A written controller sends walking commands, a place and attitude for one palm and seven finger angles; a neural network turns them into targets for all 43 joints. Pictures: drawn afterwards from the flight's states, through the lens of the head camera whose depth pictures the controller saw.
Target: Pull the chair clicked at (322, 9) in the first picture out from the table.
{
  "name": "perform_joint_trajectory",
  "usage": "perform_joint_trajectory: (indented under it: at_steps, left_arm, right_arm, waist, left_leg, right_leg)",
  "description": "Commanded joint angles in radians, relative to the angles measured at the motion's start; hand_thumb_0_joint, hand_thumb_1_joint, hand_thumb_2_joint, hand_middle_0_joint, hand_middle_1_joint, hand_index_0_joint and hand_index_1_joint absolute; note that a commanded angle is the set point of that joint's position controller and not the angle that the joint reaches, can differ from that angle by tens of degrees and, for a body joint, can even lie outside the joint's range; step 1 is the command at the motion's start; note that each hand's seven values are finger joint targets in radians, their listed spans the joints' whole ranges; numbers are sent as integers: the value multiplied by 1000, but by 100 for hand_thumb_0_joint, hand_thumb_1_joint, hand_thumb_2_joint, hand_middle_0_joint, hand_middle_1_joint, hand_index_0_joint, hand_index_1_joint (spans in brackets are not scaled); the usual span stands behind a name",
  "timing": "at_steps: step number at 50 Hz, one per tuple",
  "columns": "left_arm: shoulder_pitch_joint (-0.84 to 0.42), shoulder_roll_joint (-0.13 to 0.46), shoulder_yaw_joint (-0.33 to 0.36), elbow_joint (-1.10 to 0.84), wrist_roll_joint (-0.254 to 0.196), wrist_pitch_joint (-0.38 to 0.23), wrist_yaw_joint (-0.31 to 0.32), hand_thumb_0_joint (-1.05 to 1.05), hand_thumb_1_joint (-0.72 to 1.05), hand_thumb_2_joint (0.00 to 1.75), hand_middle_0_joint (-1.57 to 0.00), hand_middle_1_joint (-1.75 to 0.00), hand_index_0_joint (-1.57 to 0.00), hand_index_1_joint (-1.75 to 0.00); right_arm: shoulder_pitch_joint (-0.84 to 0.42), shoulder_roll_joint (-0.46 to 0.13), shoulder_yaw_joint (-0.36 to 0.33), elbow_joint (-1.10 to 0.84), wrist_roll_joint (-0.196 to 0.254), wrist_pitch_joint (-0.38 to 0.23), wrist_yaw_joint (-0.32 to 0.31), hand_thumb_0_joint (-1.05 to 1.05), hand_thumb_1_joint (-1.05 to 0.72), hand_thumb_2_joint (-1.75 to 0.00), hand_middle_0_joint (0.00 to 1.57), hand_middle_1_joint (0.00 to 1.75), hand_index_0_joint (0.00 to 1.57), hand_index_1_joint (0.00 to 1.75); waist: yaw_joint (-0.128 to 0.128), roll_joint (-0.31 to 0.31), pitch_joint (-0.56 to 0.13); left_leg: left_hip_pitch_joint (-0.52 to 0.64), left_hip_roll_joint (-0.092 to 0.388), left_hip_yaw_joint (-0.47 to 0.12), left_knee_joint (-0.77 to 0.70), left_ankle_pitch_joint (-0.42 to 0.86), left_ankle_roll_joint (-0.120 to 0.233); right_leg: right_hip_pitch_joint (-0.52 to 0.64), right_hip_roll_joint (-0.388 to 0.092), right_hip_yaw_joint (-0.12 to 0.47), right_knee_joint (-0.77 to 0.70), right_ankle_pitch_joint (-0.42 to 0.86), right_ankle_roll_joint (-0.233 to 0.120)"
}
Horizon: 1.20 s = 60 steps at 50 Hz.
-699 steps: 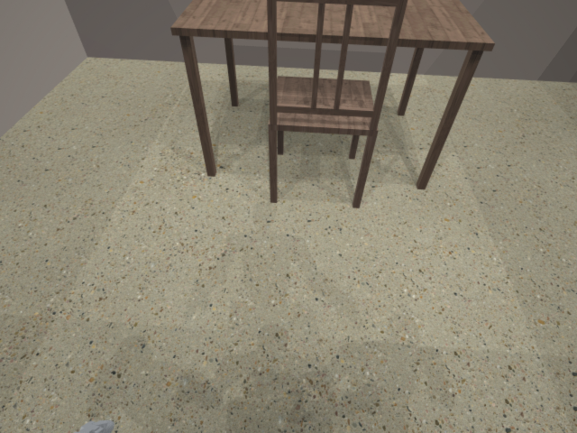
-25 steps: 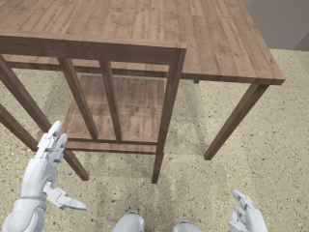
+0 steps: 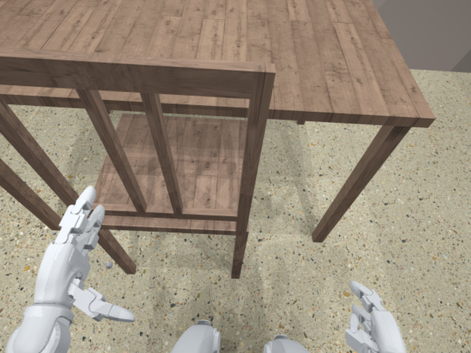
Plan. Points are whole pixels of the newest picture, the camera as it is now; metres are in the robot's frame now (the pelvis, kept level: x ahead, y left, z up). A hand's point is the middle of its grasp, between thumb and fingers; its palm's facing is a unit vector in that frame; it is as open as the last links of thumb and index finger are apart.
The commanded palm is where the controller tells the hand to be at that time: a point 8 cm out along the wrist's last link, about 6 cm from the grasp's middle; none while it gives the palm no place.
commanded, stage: aim the fingers beside a spindle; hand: left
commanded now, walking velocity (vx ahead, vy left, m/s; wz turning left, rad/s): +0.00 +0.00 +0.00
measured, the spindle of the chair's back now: (121, 163) +0.44 +0.25 +0.02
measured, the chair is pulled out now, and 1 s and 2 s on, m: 0.00 0.00 0.00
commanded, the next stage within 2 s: push the fingers through the gap in 1.98 s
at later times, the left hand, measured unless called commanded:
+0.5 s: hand (133, 260) +0.26 +0.18 +0.02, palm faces +0.03 -1.00 -0.05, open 16.9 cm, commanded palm +0.24 +0.23 +0.03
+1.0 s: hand (153, 252) +0.28 +0.16 +0.00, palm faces -0.01 -1.00 -0.02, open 16.9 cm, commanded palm +0.26 +0.21 +0.01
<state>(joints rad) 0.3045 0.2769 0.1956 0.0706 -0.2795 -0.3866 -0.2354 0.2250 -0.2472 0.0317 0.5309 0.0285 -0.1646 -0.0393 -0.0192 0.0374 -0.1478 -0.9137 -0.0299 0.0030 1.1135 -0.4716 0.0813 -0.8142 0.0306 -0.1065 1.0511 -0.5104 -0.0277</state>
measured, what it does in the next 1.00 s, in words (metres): stands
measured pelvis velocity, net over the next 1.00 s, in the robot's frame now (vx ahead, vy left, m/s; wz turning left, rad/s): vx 0.00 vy -0.01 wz -0.01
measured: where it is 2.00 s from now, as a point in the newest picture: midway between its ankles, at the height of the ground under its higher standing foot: outside the picture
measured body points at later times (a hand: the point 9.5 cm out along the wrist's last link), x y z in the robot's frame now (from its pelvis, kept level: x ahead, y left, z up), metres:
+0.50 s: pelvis +0.01 -0.02 -0.01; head +0.08 +0.00 +0.43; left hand +0.25 +0.23 +0.03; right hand +0.18 -0.26 -0.09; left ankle +0.04 +0.06 -0.66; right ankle +0.00 -0.11 -0.66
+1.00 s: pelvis +0.00 -0.01 -0.03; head +0.09 +0.00 +0.41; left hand +0.27 +0.21 +0.00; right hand +0.17 -0.26 -0.11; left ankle +0.04 +0.06 -0.66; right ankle +0.00 -0.11 -0.66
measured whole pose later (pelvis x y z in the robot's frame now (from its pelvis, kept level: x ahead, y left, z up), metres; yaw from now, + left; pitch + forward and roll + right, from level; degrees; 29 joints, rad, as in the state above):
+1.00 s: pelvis +0.00 -0.01 -0.03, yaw -1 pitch +20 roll -3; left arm 0.17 0.22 0.11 0.17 -0.22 -0.44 -0.15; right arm 0.21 -0.25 0.02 0.54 0.01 -0.11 -0.01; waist -0.03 0.03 -0.18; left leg -1.07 -0.02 0.01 1.24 -0.52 0.07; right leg -0.97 0.04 -0.11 1.19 -0.57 -0.05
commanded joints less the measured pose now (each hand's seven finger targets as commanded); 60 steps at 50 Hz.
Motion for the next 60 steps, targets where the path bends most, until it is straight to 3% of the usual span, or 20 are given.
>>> perform_joint_trajectory:
  at_steps: [1,5,8,11,14,16,23,25,31,35,39,42,43,44,47,51,55,60]
  left_arm:
    - [-90,127,65,-194,-14,-73,5,0,-50,30,-6,-8,-6,-8]
    - [-122,101,34,-172,-9,-79,1,0,-50,30,-6,-8,-6,-8]
    - [-114,106,35,-188,-2,-83,9,0,-50,30,-6,-8,-6,-8]
    - [-97,132,62,-183,4,-83,24,0,-50,30,-6,-8,-6,-8]
    - [-95,107,48,-189,2,-89,33,0,-50,30,-6,-8,-6,-8]
    - [-48,135,91,-157,-2,-89,40,0,-50,30,-6,-8,-6,-8]
    - [-115,91,27,-163,2,-115,29,0,-50,30,-6,-8,-6,-8]
    - [-136,102,37,-154,0,-124,27,0,-50,30,-6,-8,-6,-8]
    - [-128,118,56,-141,1,-122,29,0,-50,30,-6,-8,-6,-8]
    - [-144,85,23,-145,4,-122,37,0,-50,30,-6,-8,-6,-8]
    - [-171,80,12,-110,17,-119,52,0,-50,30,-6,-8,-6,-8]
    - [-189,67,-5,-116,30,-129,65,0,-50,30,-6,-8,-6,-8]
    - [-209,37,-40,-127,29,-129,66,0,-50,30,-6,-8,-6,-8]
    - [-219,65,-14,-123,33,-132,73,0,-50,30,-6,-8,-6,-8]
    - [-253,38,-56,-119,53,-131,89,0,-50,30,-6,-8,-6,-8]
    - [-206,54,-32,-101,64,-125,117,0,-50,30,-6,-8,-6,-8]
    - [-204,17,-72,-134,77,-129,142,0,-50,30,-6,-8,-6,-8]
    - [-236,-12,-110,-111,98,-138,167,0,-50,30,-6,-8,-6,-8]
  right_arm:
    - [-26,-151,-66,-131,-1,-50,-12,0,-90,-90,20,30,20,30]
    - [-30,-152,-66,-133,-1,-51,-12,0,-90,-90,20,30,20,30]
    - [-29,-150,-68,-138,-4,-49,-9,0,-90,-90,20,30,20,30]
    - [-29,-148,-70,-132,-8,-41,-7,0,-90,-90,20,30,20,30]
    - [-34,-142,-71,-135,-7,-35,0,0,-90,-90,20,30,20,30]
    - [-36,-142,-74,-130,-7,-26,0,0,-90,-90,20,30,20,30]
    - [-34,-145,-75,-125,-8,-24,3,0,-90,-90,20,30,20,30]
    - [-33,-148,-75,-121,-7,-26,-1,0,-90,-90,20,30,20,30]
    - [-33,-146,-76,-116,-8,-21,2,0,-90,-90,20,30,20,30]
    - [-41,-142,-74,-122,-8,-16,8,0,-90,-90,20,30,20,30]
    - [-35,-146,-75,-122,-9,-7,10,0,-90,-90,20,30,20,30]
    - [-37,-145,-74,-126,-12,-3,12,0,-90,-90,20,30,20,30]
    - [-41,-143,-74,-129,-13,-4,14,0,-90,-90,20,30,20,30]
    - [-35,-148,-77,-124,-13,-2,13,0,-90,-90,20,30,20,30]
    - [-37,-147,-74,-126,-16,7,17,0,-90,-90,20,30,20,30]
    - [-33,-149,-77,-133,-19,22,23,0,-90,-90,20,30,20,30]
    - [-34,-141,-78,-139,-21,38,32,0,-90,-90,20,30,20,30]
    - [-43,-139,-77,-142,-23,54,38,0,-90,-90,20,30,20,30]
  waist:
    - [-15,31,-208]
    - [-16,33,-204]
    - [-5,37,-251]
    - [5,33,-262]
    - [2,36,-268]
    - [11,-2,-262]
    - [-23,18,-251]
    - [-24,-6,-259]
    - [-8,15,-299]
    - [-10,33,-290]
    - [-23,-1,-269]
    - [-15,23,-283]
    - [-26,20,-293]
    - [-20,17,-298]
    - [-27,27,-305]
    - [-9,9,-329]
    - [-5,32,-350]
    - [-20,7,-305]
  left_leg:
    - [239,51,-109,-183,207,-67]
    - [218,48,-107,-172,175,-63]
    - [224,46,-96,-159,219,-60]
    - [213,45,-88,-147,261,-59]
    - [200,43,-76,-134,256,-56]
    - [160,40,-71,-128,246,-53]
    - [141,43,-70,-93,215,-47]
    - [124,42,-69,-84,201,-44]
    - [123,42,-68,-75,240,-46]
    - [122,40,-66,-72,220,-46]
    - [93,42,-69,-58,193,-46]
    - [109,44,-75,-62,194,-48]
    - [112,42,-77,-56,185,-46]
    - [114,46,-81,-57,181,-50]
    - [125,48,-91,-56,185,-50]
    - [121,48,-92,-51,215,-54]
    - [156,51,-95,-48,252,-63]
    - [112,51,-105,-39,178,-61]
  right_leg:
    - [33,-3,40,-128,147,-7]
    - [16,-6,44,-120,132,-6]
    - [44,-8,50,-110,169,-7]
    - [63,-7,55,-100,213,-9]
    - [66,-9,60,-94,226,-5]
    - [93,-5,68,-96,233,-6]
    - [32,-9,76,-81,210,-1]
    - [37,-9,84,-79,202,0]
    - [53,-9,84,-59,240,-3]
    - [32,-11,85,-56,221,-3]
    - [0,-9,84,-49,197,-1]
    - [-21,-8,77,-34,181,-6]
    - [-31,-10,76,-34,174,-3]
    - [-38,-9,74,-30,164,-5]
    - [-68,-8,68,-16,156,-6]
    - [-56,-6,65,0,180,-9]
    - [-73,-7,59,14,197,-10]
    - [-124,-6,56,22,135,-9]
